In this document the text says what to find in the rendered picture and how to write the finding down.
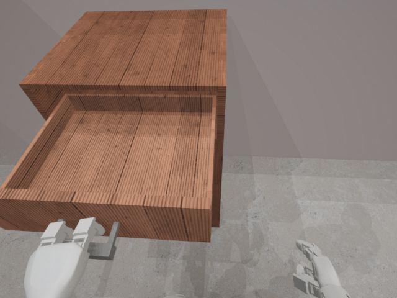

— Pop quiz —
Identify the robot right forearm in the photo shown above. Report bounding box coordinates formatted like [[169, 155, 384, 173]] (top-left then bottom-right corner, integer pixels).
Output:
[[319, 285, 351, 298]]

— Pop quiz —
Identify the left robot hand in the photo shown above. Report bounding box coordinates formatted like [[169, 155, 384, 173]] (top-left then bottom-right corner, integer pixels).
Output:
[[24, 217, 105, 298]]

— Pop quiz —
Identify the right robot hand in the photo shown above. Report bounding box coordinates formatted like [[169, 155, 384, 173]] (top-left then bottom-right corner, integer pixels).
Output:
[[293, 240, 342, 298]]

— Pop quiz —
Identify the drawer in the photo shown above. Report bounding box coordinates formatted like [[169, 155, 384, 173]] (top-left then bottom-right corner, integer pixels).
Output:
[[0, 94, 216, 243]]

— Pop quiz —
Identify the handle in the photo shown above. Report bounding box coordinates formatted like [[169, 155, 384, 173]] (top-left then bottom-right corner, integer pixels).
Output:
[[58, 219, 120, 260]]

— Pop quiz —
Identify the cabinet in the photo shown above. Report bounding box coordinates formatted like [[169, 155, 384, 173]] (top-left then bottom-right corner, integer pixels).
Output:
[[19, 9, 227, 227]]

